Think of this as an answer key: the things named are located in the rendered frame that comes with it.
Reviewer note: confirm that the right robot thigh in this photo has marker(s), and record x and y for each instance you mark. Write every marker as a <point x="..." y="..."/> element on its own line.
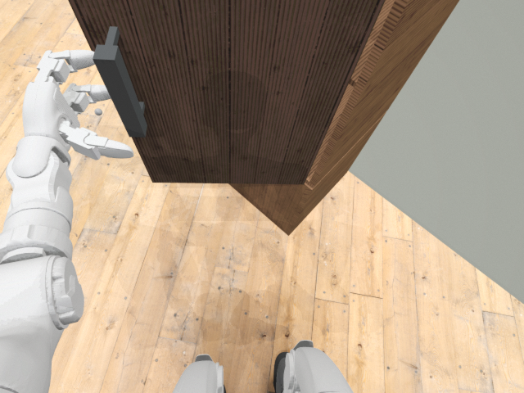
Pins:
<point x="310" y="370"/>

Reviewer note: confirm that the left robot hand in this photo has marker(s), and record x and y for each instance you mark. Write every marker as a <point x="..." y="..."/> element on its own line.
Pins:
<point x="45" y="108"/>

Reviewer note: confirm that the handle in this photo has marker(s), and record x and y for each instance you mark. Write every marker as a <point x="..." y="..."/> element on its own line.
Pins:
<point x="112" y="69"/>

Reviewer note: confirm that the robot left shin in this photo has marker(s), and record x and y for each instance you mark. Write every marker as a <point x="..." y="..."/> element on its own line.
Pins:
<point x="203" y="357"/>

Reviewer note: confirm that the robot left upper arm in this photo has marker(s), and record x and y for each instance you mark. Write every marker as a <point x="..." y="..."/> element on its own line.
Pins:
<point x="39" y="298"/>

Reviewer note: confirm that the cupboard door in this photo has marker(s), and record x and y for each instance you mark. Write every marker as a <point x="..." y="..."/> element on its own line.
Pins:
<point x="235" y="91"/>

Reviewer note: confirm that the robot left forearm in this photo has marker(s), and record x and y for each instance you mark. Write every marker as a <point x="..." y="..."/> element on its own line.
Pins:
<point x="39" y="218"/>

